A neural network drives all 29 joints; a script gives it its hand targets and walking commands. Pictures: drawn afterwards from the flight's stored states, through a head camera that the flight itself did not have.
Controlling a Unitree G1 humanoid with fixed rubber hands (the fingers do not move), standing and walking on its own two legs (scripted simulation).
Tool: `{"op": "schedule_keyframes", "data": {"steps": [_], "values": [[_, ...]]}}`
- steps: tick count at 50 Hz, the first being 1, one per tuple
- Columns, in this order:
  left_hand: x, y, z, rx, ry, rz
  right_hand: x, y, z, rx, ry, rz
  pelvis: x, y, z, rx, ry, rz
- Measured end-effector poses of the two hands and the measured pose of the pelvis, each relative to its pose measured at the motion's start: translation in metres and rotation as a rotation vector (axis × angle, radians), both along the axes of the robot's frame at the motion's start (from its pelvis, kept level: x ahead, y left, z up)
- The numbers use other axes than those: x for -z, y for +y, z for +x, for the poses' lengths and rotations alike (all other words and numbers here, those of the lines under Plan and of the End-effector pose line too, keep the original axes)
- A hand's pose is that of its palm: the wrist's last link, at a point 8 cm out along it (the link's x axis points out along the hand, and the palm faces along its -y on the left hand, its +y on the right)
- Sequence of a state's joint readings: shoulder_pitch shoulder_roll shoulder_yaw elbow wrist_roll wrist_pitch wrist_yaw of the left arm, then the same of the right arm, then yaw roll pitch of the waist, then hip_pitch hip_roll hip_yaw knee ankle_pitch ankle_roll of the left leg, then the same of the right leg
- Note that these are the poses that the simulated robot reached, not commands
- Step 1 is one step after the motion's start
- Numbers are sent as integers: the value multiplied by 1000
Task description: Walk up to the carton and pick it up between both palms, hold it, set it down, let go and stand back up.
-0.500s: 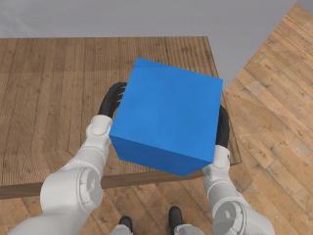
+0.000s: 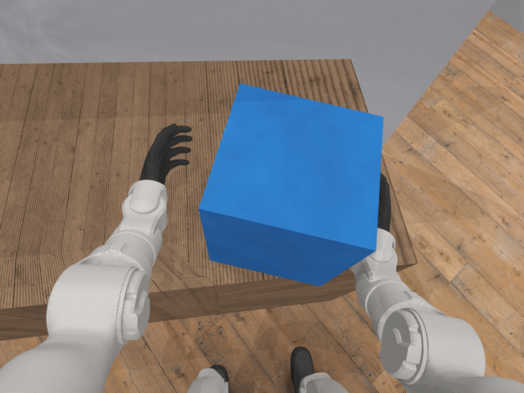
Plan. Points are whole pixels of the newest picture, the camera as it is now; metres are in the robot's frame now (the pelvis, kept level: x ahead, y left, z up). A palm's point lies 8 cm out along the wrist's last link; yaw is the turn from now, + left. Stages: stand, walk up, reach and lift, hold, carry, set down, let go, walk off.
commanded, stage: set down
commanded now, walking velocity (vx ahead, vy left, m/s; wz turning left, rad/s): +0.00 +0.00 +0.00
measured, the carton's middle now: (285, 198) +0.41 -0.03 -0.04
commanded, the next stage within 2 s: none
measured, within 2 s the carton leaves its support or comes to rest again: neither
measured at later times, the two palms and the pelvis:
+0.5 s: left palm (119, 143) +0.44 +0.20 +0.07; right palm (404, 188) +0.39 -0.19 +0.04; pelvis -0.02 +0.01 +0.00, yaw +1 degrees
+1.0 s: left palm (105, 131) +0.41 +0.19 +0.14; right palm (445, 166) +0.38 -0.20 +0.13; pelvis -0.03 -0.02 +0.01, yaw +2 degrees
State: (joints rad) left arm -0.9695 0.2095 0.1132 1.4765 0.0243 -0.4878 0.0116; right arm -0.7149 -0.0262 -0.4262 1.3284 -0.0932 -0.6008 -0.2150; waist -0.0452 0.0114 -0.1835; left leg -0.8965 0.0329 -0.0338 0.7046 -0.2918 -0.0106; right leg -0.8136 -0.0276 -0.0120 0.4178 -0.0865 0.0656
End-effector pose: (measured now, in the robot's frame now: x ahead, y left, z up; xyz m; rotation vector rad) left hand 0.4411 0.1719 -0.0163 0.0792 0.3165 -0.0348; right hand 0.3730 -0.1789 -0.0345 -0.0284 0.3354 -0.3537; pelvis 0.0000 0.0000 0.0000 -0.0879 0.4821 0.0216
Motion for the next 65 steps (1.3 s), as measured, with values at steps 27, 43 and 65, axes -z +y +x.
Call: {"op": "schedule_keyframes", "data": {"steps": [27, 43, 65], "values": [[-97, 35, -2, -54, -99, 26, -87, -17, 23, 30, -65, 86, 1, 6, -21, -13, -108, 2], [-182, 27, -24, -21, -128, 6, -177, -20, 16, -22, -101, 40, -12, -12, -20, -28, -339, 36], [-80, 26, -62, -29, 6, -7, -100, -14, -15, 17, -17, 93, -16, -25, -15, -28, -358, 55]]}}
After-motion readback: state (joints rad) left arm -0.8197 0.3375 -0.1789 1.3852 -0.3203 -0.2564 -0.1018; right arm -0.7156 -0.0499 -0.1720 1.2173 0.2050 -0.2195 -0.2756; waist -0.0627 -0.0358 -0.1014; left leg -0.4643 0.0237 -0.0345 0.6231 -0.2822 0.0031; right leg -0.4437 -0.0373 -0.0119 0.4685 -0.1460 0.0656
